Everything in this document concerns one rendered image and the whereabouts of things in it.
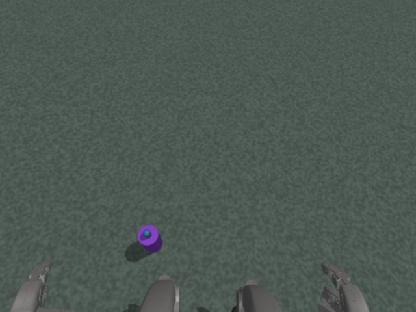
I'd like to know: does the right robot hand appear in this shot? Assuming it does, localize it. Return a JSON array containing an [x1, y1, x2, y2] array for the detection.
[[318, 263, 370, 312]]

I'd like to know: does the bottle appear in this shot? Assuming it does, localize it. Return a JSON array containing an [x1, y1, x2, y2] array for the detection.
[[138, 225, 163, 253]]

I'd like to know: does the left robot hand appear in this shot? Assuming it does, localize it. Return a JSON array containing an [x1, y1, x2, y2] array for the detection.
[[9, 261, 76, 312]]

